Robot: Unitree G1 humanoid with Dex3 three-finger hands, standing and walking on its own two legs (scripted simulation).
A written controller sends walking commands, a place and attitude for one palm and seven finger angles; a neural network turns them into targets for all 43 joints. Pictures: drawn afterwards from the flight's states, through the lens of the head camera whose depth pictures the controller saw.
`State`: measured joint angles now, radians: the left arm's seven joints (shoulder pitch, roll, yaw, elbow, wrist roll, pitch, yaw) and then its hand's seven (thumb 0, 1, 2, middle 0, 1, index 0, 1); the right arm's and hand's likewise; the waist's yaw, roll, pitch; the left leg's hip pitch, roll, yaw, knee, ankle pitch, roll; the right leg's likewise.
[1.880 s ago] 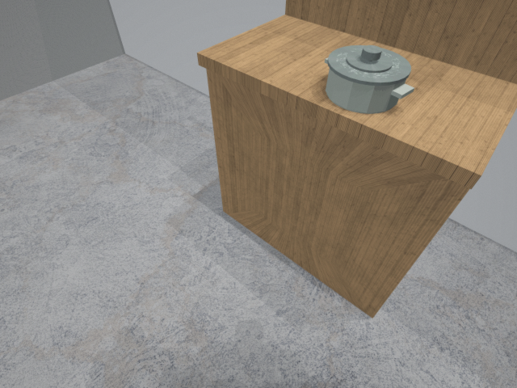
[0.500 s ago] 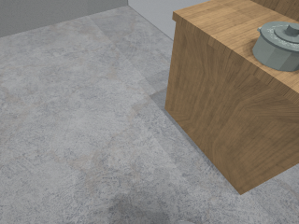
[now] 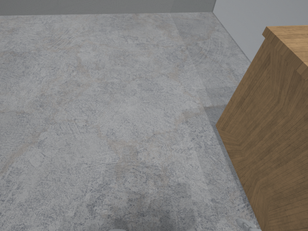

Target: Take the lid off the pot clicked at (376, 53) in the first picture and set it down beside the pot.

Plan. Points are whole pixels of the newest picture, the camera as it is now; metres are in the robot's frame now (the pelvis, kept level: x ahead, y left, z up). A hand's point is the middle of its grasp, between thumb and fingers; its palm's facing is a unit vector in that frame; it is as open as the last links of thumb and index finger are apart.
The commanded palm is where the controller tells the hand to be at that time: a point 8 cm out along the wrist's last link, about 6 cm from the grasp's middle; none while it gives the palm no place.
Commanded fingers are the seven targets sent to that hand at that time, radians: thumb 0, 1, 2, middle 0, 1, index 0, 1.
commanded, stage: walk to a spot facing it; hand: left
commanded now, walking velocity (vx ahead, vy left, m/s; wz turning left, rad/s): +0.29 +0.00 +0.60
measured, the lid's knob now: out of the picture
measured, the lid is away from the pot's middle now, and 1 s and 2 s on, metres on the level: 0.00 0.00 0.00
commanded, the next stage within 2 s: turn to face it in 0.56 s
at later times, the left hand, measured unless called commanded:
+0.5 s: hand out of the picture +0.06 +0.16 -0.13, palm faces +0.36 -0.90 -0.26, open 7.4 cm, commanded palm none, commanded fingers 0.00 0.90 0.90 -0.20 -0.30 -0.20 -0.30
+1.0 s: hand (76, 227) +0.14 +0.23 -0.16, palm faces +0.45 -0.87 -0.21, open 7.3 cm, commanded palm none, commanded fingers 0.00 0.90 0.90 -0.20 -0.30 -0.20 -0.30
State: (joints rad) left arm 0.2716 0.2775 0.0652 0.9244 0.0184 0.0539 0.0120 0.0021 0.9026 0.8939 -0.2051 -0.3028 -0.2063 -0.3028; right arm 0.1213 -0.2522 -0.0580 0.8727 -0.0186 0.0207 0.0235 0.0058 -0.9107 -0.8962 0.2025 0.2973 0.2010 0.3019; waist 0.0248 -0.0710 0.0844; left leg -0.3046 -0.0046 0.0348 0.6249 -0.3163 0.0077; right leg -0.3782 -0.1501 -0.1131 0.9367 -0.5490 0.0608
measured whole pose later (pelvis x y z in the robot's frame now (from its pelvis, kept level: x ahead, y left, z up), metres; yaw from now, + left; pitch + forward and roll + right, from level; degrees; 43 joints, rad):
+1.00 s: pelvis +0.20 +0.04 +0.02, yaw +21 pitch -1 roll +0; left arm 0.28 0.20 0.07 0.98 0.02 0.06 0.01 0.00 0.91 0.89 -0.20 -0.30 -0.20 -0.30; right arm 0.08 -0.13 -0.01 0.94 -0.02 0.01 -0.01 0.00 -0.91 -0.90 0.21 0.30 0.21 0.30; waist 0.05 -0.02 0.07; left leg -0.24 0.06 0.22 0.47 -0.21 0.05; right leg -0.47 -0.10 -0.05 1.00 -0.39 0.06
